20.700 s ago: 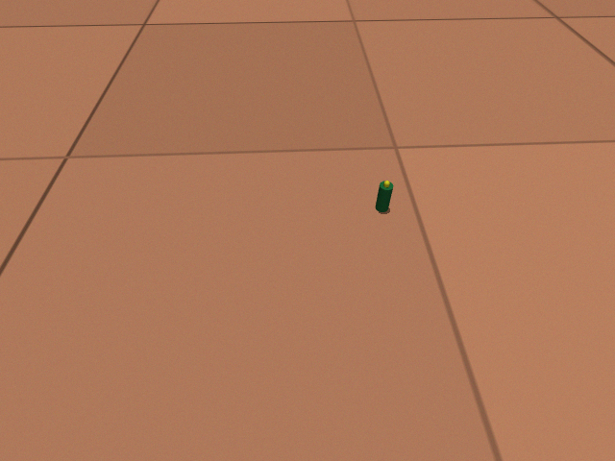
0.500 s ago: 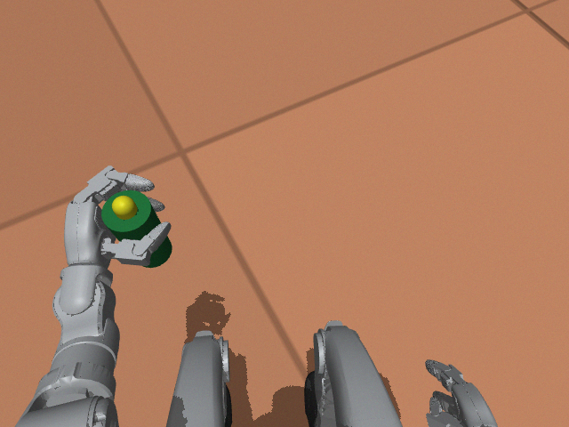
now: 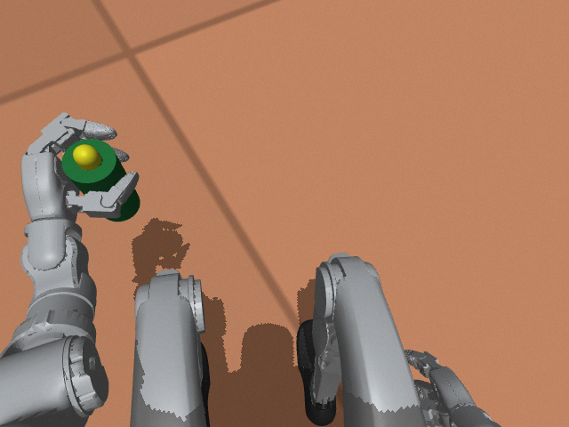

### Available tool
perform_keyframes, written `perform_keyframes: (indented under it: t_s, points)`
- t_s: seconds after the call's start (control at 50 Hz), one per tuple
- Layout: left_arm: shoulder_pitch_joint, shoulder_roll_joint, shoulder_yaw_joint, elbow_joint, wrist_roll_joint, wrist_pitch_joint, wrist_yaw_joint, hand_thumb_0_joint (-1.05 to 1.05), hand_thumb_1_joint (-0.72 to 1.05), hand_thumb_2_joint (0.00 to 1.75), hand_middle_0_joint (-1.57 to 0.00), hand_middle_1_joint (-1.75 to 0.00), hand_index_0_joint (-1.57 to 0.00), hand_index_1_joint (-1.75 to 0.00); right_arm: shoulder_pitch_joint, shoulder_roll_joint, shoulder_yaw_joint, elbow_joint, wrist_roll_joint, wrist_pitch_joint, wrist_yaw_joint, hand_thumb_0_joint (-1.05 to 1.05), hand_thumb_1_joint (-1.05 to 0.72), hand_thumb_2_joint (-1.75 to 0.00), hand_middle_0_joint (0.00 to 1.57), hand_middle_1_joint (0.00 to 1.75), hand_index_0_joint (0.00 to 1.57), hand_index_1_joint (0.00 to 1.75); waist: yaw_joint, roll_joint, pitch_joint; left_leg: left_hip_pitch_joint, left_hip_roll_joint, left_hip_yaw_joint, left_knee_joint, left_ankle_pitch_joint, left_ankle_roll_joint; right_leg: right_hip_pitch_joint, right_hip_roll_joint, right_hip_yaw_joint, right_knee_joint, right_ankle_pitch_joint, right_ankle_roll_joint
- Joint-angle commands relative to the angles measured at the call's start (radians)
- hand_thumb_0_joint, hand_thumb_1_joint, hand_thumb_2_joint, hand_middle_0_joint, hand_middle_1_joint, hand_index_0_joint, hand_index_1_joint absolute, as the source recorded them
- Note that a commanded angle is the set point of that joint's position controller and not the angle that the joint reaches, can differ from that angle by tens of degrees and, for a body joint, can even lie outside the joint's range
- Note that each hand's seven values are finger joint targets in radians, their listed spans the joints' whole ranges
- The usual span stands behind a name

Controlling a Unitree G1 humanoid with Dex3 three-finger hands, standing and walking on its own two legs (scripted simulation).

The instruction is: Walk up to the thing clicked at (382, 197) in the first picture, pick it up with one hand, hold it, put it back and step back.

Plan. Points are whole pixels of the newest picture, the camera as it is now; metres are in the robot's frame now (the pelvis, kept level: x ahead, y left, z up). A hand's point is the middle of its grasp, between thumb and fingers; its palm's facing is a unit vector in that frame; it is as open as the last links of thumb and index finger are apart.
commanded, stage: crouch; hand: left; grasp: from the side
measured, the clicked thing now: (103, 181) +0.45 +0.21 -0.07
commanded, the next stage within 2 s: lower in 0.72 s
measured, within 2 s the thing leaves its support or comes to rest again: neither
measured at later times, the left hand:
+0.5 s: hand (121, 185) +0.47 +0.21 -0.14, palm faces +0.06 -1.00 -0.01, open 8.4 cm
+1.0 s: hand (131, 193) +0.48 +0.21 -0.19, palm faces +0.06 -1.00 -0.01, open 8.4 cm
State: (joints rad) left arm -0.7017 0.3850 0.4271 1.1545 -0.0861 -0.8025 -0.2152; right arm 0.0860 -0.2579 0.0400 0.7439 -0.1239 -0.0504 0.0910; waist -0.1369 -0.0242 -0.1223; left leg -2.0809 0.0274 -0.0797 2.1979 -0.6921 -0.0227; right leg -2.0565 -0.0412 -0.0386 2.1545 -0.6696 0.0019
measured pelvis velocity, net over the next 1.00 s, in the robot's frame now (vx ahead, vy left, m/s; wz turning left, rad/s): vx -0.01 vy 0.01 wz -0.12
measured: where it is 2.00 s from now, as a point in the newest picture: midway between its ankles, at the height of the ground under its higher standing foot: (257, 401)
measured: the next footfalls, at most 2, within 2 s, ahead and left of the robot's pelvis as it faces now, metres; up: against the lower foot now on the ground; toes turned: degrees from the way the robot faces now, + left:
none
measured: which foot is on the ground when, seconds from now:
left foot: down 0.00-1.00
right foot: down 0.00-1.00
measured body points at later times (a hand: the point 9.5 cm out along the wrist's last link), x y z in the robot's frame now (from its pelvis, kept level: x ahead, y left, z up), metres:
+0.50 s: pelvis -0.01 +0.01 -0.07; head +0.22 +0.07 +0.31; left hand +0.46 +0.26 -0.14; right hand +0.06 -0.27 -0.18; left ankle +0.08 +0.13 -0.36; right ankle +0.10 -0.13 -0.36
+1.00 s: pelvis -0.01 +0.01 -0.09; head +0.23 +0.10 +0.28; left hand +0.47 +0.26 -0.19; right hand +0.07 -0.27 -0.17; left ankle +0.08 +0.13 -0.36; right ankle +0.10 -0.13 -0.36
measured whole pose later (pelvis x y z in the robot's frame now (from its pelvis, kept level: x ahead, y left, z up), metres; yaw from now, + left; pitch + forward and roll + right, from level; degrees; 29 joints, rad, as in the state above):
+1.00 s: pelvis -0.01 +0.01 -0.09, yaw -7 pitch +23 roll -11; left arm -0.75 0.64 0.48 1.30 -0.06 -0.86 -0.18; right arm 0.00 -0.33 0.26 0.68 -0.23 0.02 0.14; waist -0.25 -0.11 0.11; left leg -2.27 0.02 -0.22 2.53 -0.69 -0.01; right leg -2.17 -0.01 -0.14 2.38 -0.63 0.04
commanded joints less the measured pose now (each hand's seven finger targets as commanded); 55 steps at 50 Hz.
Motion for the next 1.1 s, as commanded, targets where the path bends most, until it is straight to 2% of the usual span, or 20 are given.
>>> perform_keyframes:
  t_s: [0.0,0.06,0.1,0.18,0.22,0.26,0.28,0.32,0.36,0.42,0.46,0.5,0.56,0.62,0.72,0.8,0.9,0.96,1.06,1.08]
  points:
    - [-0.358,0.26,0.062,-0.189,-0.002,-0.084,0.006,0.0,0.33,1.27,-1.22,-1.35,-1.22,-1.36,0.158,-0.228,-0.06,-0.032,-0.002,-0.006,-0.01,0.0,-0.91,-0.91,0.2,0.3,0.2,0.3,-0.005,0.178,-0.673,0.404,-0.026,0.054,-0.207,0.156,0.032,0.342,0.042,-0.046,-0.181,0.173,-0.036]
    - [-0.39,0.246,0.049,-0.162,-0.008,-0.08,0.001,0.0,0.32,1.26,-1.22,-1.34,-1.22,-1.35,0.153,-0.234,-0.045,-0.038,-0.006,0.002,-0.005,0.0,-0.9,-0.91,0.2,0.3,0.2,0.3,-0.034,0.168,-0.635,0.338,-0.026,0.05,-0.169,0.105,0.035,0.319,0.044,-0.056,-0.16,0.141,-0.031]
    - [-0.405,0.299,0.067,-0.152,-0.001,-0.082,0.001,0.0,0.36,1.25,-1.22,-1.34,-1.23,-1.34,0.146,-0.241,-0.036,-0.033,-0.01,0.005,-0.006,0.0,-0.9,-0.91,0.2,0.3,0.2,0.3,-0.031,0.152,-0.601,0.282,-0.027,0.056,-0.143,0.06,0.042,0.311,0.048,-0.057,-0.155,0.104,-0.025]
    - [-0.401,0.327,0.082,-0.155,-0.01,-0.085,-0.011,0.0,0.33,1.24,-1.22,-1.33,-1.22,-1.34,0.136,-0.253,-0.018,-0.045,-0.018,0.011,0.0,0.0,-0.89,-0.91,0.2,0.3,0.2,0.3,-0.036,0.173,-0.587,0.239,-0.026,0.052,-0.109,0.032,0.041,0.301,0.055,-0.07,-0.124,0.084,-0.023]
    - [-0.382,0.331,0.084,-0.145,-0.009,-0.081,-0.015,0.0,0.35,1.24,-1.21,-1.33,-1.22,-1.33,0.133,-0.263,-0.014,-0.04,-0.02,0.013,0.0,0.0,-0.89,-0.9,0.2,0.3,0.2,0.3,-0.031,0.193,-0.579,0.246,-0.023,0.042,-0.1,0.041,0.037,0.263,0.058,-0.08,-0.098,0.093,-0.027]
    - [-0.394,0.337,0.087,-0.146,-0.012,-0.081,-0.014,0.0,0.35,1.24,-1.21,-1.33,-1.21,-1.33,0.141,-0.269,-0.002,-0.038,-0.025,0.017,0.001,0.0,-0.9,-0.91,0.2,0.3,0.2,0.3,-0.047,0.196,-0.571,0.23,-0.021,0.033,-0.079,0.063,0.035,0.273,0.059,-0.087,-0.079,0.117,-0.026]
    - [-0.374,0.341,0.091,-0.14,-0.01,-0.08,-0.013,0.0,0.36,1.24,-1.22,-1.33,-1.22,-1.33,0.138,-0.272,-0.001,-0.038,-0.027,0.019,0.001,0.0,-0.9,-0.91,0.2,0.3,0.2,0.3,-0.037,0.203,-0.571,0.238,-0.02,0.031,-0.077,0.075,0.032,0.262,0.059,-0.091,-0.071,0.127,-0.028]
    - [-0.382,0.342,0.084,-0.152,-0.006,-0.079,-0.016,0.0,0.37,1.26,-1.23,-1.35,-1.24,-1.35,0.145,-0.284,0.006,-0.041,-0.032,0.024,0.005,0.0,-0.9,-0.91,0.2,0.3,0.2,0.3,-0.058,0.231,-0.569,0.26,-0.017,0.016,-0.068,0.105,0.028,0.242,0.06,-0.105,-0.048,0.156,-0.031]
    - [-0.379,0.361,0.084,-0.156,0.002,-0.081,-0.016,0.0,0.37,1.26,-1.24,-1.36,-1.24,-1.36,0.133,-0.291,0.008,-0.038,-0.036,0.029,0.004,0.0,-0.9,-0.91,0.2,0.3,0.2,0.3,-0.052,0.239,-0.552,0.259,-0.014,0.011,-0.062,0.092,0.026,0.221,0.062,-0.109,-0.04,0.143,-0.031]
    - [-0.374,0.348,0.075,-0.163,0.003,-0.082,-0.019,0.0,0.4,1.27,-1.24,-1.37,-1.25,-1.37,0.137,-0.304,0.024,-0.037,-0.048,0.035,0.01,0.0,-0.9,-0.91,0.2,0.3,0.2,0.3,-0.071,0.277,-0.552,0.288,-0.011,-0.004,-0.047,0.133,0.019,0.213,0.06,-0.122,-0.015,0.185,-0.033]
    - [-0.354,0.381,0.099,-0.168,0.001,-0.081,-0.015,0.0,0.4,1.26,-1.25,-1.36,-1.26,-1.36,0.142,-0.309,0.027,-0.037,-0.051,0.04,0.01,0.0,-0.9,-0.91,0.2,0.3,0.2,0.3,-0.062,0.279,-0.58,0.298,-0.01,-0.007,-0.029,0.171,0.017,0.232,0.063,-0.122,-0.008,0.216,-0.031]
    - [-0.348,0.342,0.067,-0.137,-0.001,-0.081,-0.016,0.0,0.42,1.28,-1.25,-1.37,-1.25,-1.37,0.124,-0.31,0.04,-0.043,-0.055,0.043,0.012,0.0,-0.9,-0.91,0.2,0.3,0.2,0.3,-0.085,0.268,-0.52,0.266,-0.009,-0.014,-0.023,0.149,0.019,0.21,0.064,-0.13,-0.004,0.2,-0.03]
    - [-0.364,0.398,0.096,-0.166,-0.001,-0.094,-0.004,0.0,0.39,1.28,-1.26,-1.38,-1.27,-1.38,0.118,-0.319,0.052,-0.044,-0.062,0.048,0.013,0.0,-0.9,-0.91,0.2,0.3,0.2,0.3,-0.082,0.274,-0.523,0.254,-0.008,-0.019,-0.009,0.138,0.02,0.227,0.066,-0.135,0.001,0.195,-0.028]
    - [-0.364,0.391,0.072,-0.154,0.005,-0.1,-0.004,0.0,0.41,1.29,-1.27,-1.39,-1.28,-1.39,0.105,-0.323,0.062,-0.05,-0.071,0.052,0.016,0.0,-0.9,-0.91,0.2,0.3,0.2,0.3,-0.095,0.276,-0.509,0.245,-0.005,-0.021,0.004,0.13,0.021,0.223,0.071,-0.138,0.005,0.189,-0.027]
    - [-0.351,0.401,0.074,-0.128,0.004,-0.111,0.002,0.0,0.43,1.27,-1.26,-1.37,-1.27,-1.37,0.092,-0.338,0.082,-0.059,-0.083,0.056,0.019,0.0,-0.9,-0.91,0.2,0.3,0.2,0.3,-0.116,0.281,-0.488,0.253,-0.003,-0.036,0.015,0.121,0.019,0.22,0.071,-0.152,0.011,0.191,-0.024]
    - [-0.342,0.43,0.086,-0.127,0.005,-0.12,0.012,0.0,0.42,1.28,-1.28,-1.39,-1.28,-1.38,0.083,-0.345,0.094,-0.063,-0.091,0.063,0.02,0.0,-0.9,-0.91,0.2,0.3,0.2,0.3,-0.114,0.28,-0.481,0.242,-0.002,-0.038,0.031,0.153,0.019,0.246,0.075,-0.153,0.017,0.22,-0.023]
    - [-0.304,0.379,0.056,-0.013,0.01,-0.128,0.036,0.0,0.32,1.24,-1.29,-1.41,-1.3,-1.4,0.047,-0.364,0.123,-0.08,-0.102,0.068,0.03,0.0,-0.91,-0.91,0.2,0.3,0.2,0.3,-0.16,0.265,-0.369,0.233,0.003,-0.068,0.033,0.124,0.014,0.176,0.076,-0.184,0.035,0.197,-0.024]
    - [-0.351,0.472,0.092,-0.04,0.01,-0.162,0.047,0.0,0.3,1.22,-1.3,-1.41,-1.32,-1.4,0.033,-0.376,0.142,-0.09,-0.113,0.07,0.031,0.0,-0.91,-0.9,0.2,0.3,0.2,0.3,-0.156,0.256,-0.396,0.214,0.003,-0.067,0.057,0.122,0.019,0.237,0.082,-0.183,0.029,0.197,-0.018]
    - [-0.365,0.489,0.078,0.013,0.006,-0.198,0.052,0.0,0.36,1.24,-1.3,-1.42,-1.32,-1.41,0.005,-0.397,0.178,-0.1,-0.135,0.067,0.034,0.0,-0.91,-0.9,0.2,0.3,0.2,0.3,-0.189,0.295,-0.369,0.236,0.009,-0.082,0.072,0.117,0.014,0.244,0.087,-0.196,0.036,0.204,-0.016]
    - [-0.384,0.486,0.06,0.008,0.005,-0.206,0.052,0.0,0.37,1.24,-1.3,-1.41,-1.32,-1.4,0.001,-0.402,0.188,-0.101,-0.139,0.068,0.032,0.0,-0.91,-0.9,0.2,0.3,0.2,0.3,-0.205,0.303,-0.361,0.246,0.012,-0.089,0.073,0.13,0.011,0.245,0.087,-0.202,0.041,0.217,-0.016]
